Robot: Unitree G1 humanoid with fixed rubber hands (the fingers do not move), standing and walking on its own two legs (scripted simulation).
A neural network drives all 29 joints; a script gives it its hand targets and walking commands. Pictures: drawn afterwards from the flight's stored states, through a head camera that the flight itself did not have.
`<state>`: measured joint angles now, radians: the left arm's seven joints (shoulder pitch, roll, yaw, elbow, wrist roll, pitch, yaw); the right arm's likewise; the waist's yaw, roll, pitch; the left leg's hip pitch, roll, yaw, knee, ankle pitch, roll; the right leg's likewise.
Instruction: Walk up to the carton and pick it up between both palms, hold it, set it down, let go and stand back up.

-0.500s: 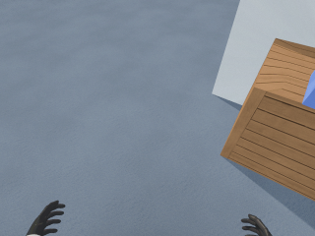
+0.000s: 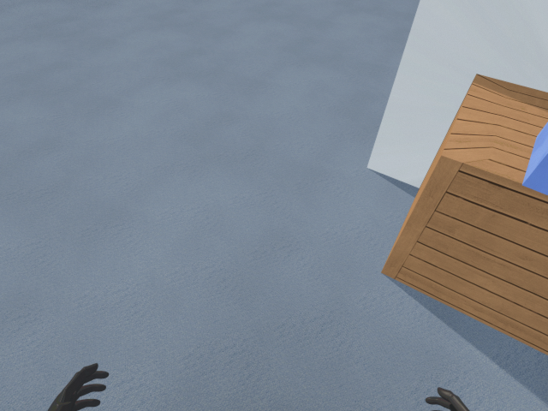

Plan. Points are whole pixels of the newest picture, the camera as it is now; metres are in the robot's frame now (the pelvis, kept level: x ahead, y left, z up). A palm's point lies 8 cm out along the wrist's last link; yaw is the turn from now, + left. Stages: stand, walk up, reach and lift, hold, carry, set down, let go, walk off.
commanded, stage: stand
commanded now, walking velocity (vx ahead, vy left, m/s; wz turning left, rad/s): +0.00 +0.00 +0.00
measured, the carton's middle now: out of the picture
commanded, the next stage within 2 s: none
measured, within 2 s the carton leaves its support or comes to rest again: neither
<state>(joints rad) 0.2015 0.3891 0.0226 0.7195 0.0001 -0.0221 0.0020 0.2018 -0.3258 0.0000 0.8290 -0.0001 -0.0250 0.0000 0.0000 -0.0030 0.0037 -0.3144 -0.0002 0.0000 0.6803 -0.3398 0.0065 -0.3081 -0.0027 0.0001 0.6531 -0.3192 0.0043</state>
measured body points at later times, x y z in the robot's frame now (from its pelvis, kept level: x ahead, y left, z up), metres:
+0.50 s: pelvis +0.00 +0.00 +0.01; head -0.01 +0.01 +0.46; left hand +0.12 +0.31 -0.09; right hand +0.10 -0.29 -0.10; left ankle +0.02 +0.11 -0.72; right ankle +0.02 -0.13 -0.72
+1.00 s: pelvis +0.00 +0.00 +0.02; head -0.01 +0.01 +0.47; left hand +0.11 +0.31 -0.09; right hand +0.08 -0.29 -0.10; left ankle +0.02 +0.11 -0.72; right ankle +0.02 -0.13 -0.72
